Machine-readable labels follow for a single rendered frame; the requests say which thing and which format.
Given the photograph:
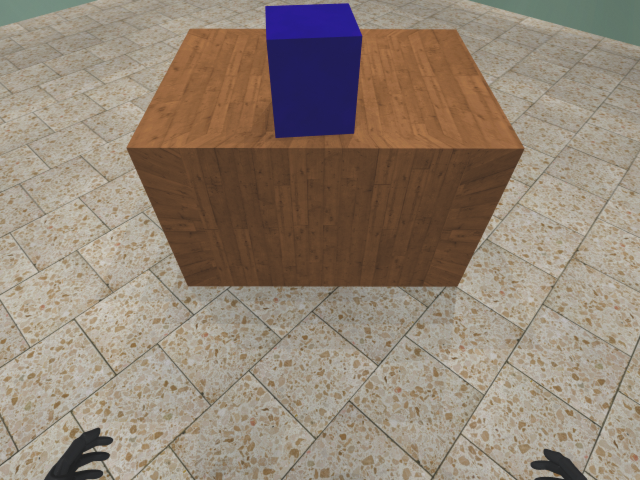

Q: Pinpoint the robot left hand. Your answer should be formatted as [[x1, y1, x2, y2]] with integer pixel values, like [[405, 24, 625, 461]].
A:
[[44, 428, 113, 480]]

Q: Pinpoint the robot right hand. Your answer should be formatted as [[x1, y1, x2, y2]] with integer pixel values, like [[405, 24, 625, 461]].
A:
[[530, 449, 587, 480]]

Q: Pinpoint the pedestal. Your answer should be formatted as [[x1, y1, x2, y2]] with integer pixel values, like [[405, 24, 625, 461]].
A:
[[126, 29, 525, 287]]

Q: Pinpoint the carton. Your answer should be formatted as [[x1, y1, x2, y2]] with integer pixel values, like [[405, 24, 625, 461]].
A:
[[265, 3, 362, 138]]

